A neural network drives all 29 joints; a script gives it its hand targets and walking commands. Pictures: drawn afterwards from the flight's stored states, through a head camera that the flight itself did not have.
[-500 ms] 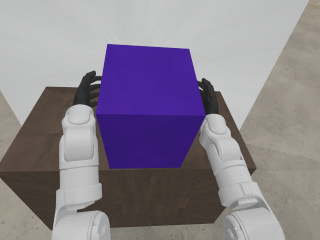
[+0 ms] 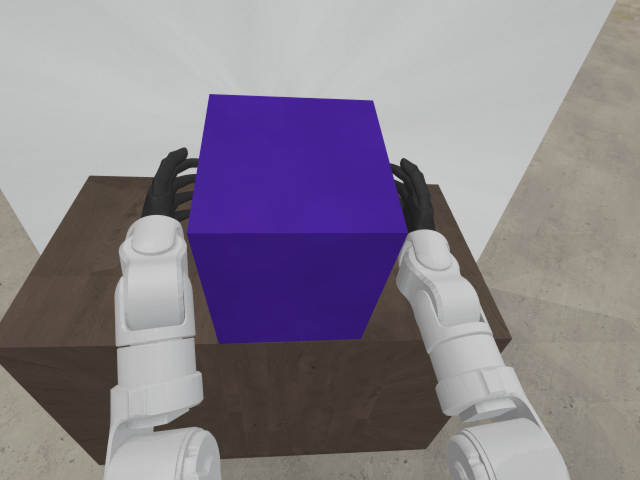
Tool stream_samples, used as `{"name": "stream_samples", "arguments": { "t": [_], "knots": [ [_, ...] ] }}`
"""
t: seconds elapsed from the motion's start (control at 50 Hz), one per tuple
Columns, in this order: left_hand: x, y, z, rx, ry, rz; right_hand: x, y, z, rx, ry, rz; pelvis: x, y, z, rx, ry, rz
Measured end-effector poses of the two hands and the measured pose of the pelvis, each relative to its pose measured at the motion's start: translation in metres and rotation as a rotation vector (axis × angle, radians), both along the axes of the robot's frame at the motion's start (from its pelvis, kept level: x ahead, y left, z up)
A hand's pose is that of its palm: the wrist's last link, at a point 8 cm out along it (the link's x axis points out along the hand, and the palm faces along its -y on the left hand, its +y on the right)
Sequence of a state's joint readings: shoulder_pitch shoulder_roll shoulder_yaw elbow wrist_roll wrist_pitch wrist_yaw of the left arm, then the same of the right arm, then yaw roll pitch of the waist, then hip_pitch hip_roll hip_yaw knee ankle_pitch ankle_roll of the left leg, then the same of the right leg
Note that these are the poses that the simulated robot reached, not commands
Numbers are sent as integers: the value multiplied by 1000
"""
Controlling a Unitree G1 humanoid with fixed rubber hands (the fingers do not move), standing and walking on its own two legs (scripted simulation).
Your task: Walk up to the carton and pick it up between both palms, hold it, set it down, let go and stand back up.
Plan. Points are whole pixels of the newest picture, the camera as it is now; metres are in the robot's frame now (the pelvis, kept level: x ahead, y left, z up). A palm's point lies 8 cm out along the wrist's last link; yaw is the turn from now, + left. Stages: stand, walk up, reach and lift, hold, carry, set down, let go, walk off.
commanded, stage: hold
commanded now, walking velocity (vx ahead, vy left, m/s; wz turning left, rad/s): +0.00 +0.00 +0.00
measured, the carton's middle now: (292, 228) +0.39 +0.02 +0.13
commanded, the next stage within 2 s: set down in 1.22 s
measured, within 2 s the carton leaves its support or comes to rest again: neither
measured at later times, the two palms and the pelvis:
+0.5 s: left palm (163, 214) +0.35 +0.16 +0.19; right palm (416, 224) +0.35 -0.13 +0.17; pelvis +0.00 +0.00 +0.00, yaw -1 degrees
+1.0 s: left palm (168, 212) +0.35 +0.16 +0.18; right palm (418, 223) +0.35 -0.13 +0.17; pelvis +0.00 +0.00 +0.00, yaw +0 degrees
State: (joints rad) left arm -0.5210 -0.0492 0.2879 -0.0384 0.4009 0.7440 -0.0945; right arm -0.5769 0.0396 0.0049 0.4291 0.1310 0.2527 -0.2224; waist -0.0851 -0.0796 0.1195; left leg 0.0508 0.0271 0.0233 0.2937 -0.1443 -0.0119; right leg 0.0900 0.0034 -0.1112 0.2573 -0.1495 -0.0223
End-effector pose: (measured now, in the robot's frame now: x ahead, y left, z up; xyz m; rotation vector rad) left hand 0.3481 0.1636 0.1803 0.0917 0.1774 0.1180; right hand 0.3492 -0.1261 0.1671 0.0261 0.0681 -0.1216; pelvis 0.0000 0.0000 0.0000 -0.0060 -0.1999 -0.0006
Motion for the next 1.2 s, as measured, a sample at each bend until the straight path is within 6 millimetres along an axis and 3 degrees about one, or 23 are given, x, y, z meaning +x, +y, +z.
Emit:
{"name": "stream_samples", "arguments": {
  "t": [0.88,1.2],
  "knots": [
    [3,-6,6,11,-4,-14,-1,-6,5,4,-13,-15,-2,1,0,2,-2,-6],
    [3,0,0,-4,1,-12,2,0,7,-16,-11,-8,-1,1,0,-1,4,0]
  ]
}}
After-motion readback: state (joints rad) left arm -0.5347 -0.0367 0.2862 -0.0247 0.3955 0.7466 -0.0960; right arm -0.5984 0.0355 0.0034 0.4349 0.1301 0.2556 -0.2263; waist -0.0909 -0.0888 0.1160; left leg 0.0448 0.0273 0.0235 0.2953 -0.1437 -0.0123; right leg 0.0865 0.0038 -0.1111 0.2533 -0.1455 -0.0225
